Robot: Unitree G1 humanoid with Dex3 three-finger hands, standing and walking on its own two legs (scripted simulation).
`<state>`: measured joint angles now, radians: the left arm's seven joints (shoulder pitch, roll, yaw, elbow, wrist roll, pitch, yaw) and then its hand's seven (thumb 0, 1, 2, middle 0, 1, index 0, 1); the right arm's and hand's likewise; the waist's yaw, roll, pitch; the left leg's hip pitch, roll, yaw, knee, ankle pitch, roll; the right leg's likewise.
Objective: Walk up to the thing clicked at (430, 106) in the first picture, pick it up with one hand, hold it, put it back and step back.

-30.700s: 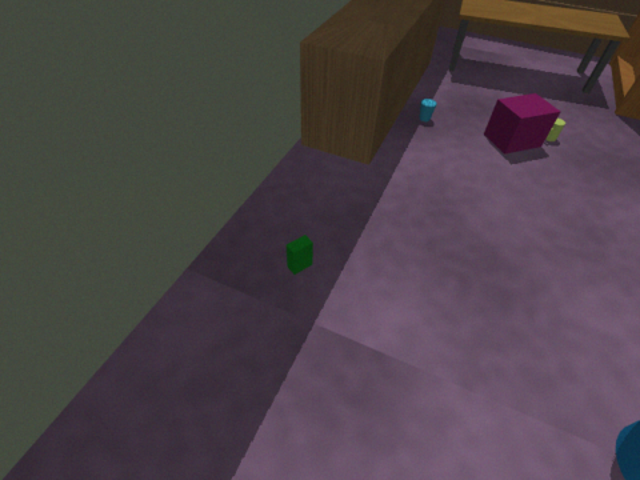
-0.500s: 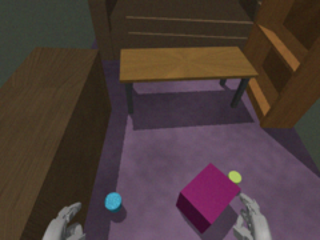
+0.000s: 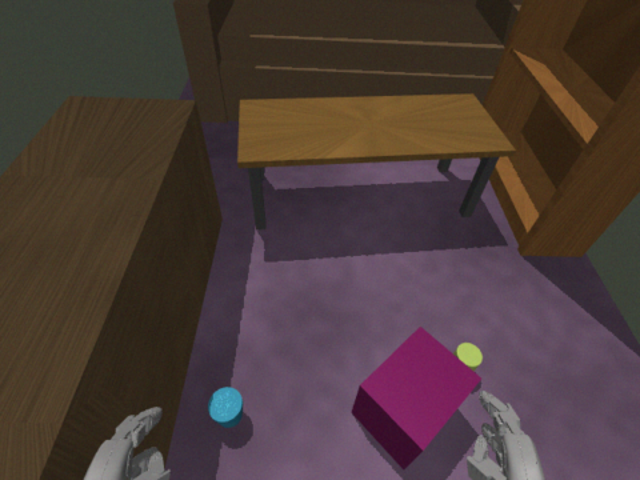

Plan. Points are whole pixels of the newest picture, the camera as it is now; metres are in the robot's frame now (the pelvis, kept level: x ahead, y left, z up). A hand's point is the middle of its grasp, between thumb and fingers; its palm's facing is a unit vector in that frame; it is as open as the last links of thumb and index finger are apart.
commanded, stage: home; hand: left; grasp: from above
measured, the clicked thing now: (228, 410) +0.42 +0.23 -0.66
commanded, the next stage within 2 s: stand in 0.38 s
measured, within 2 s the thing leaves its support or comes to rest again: neither
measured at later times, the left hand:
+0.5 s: hand out of the picture +0.16 +0.18 -0.05, palm faces +0.03 -0.98 -0.22, open 7.4 cm
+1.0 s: hand out of the picture +0.04 +0.24 -0.11, palm faces +0.02 -0.95 -0.31, open 7.4 cm
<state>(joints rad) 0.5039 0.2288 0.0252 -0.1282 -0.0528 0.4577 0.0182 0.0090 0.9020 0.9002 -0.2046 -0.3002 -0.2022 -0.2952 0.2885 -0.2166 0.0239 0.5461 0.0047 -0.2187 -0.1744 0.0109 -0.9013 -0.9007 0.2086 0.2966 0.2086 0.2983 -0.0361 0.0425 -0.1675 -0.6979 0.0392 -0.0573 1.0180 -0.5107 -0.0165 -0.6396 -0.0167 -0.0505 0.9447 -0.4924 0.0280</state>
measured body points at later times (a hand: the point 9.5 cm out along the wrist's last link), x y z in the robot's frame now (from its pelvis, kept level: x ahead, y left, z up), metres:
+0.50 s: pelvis -0.01 +0.00 +0.00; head +0.02 +0.01 +0.45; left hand +0.15 +0.23 -0.04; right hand +0.16 -0.25 -0.07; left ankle +0.00 +0.12 -0.68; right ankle -0.01 -0.14 -0.68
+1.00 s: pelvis -0.01 +0.01 +0.05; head +0.00 +0.02 +0.50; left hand +0.04 +0.29 -0.09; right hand +0.06 -0.27 -0.08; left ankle +0.00 +0.12 -0.68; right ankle -0.01 -0.14 -0.68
